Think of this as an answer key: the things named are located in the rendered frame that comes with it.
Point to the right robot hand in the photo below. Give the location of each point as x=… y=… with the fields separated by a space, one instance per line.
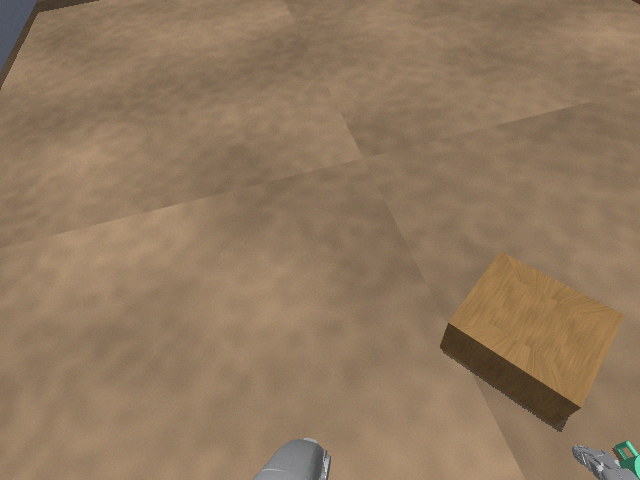
x=603 y=465

